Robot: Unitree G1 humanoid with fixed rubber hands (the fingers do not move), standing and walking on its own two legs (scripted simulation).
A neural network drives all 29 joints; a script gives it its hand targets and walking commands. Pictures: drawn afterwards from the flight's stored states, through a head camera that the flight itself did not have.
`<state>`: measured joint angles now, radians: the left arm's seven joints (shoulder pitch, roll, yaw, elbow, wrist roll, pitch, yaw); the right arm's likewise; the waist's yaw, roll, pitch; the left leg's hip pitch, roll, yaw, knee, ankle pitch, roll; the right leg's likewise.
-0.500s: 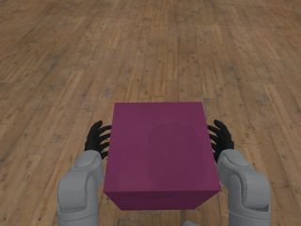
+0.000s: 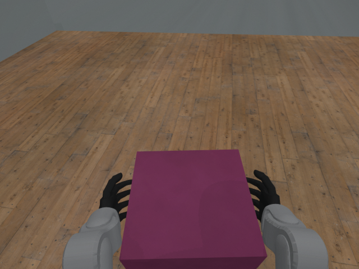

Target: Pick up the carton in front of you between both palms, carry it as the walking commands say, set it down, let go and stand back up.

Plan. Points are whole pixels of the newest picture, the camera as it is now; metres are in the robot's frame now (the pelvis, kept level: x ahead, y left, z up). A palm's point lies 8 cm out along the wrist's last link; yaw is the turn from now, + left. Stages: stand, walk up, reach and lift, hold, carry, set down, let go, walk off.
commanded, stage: carry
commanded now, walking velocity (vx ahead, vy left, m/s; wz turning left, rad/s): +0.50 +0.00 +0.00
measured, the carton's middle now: (188, 223) +0.24 +0.00 +0.02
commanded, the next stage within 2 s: none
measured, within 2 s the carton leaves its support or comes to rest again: neither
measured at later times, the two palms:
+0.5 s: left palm (127, 110) +0.57 +0.19 +0.08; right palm (224, 109) +0.55 -0.11 +0.09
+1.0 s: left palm (145, 73) +0.80 +0.16 +0.09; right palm (223, 71) +0.80 -0.14 +0.08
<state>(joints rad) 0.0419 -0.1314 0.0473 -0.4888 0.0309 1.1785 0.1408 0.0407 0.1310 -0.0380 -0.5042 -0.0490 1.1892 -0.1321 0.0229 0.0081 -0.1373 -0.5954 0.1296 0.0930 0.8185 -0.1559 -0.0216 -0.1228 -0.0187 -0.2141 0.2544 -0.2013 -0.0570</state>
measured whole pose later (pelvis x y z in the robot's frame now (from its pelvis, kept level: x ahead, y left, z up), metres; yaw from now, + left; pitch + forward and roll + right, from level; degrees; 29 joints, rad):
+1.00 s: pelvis +0.57 +0.01 -0.01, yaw +0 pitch +2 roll -1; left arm 0.03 -0.13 0.05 -0.55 0.03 1.18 0.13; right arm 0.02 0.13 -0.03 -0.56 -0.06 1.20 -0.13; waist 0.01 0.04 -0.08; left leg -0.23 0.08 0.11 0.46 -0.23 -0.03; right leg -0.30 -0.03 -0.23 0.42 -0.17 -0.06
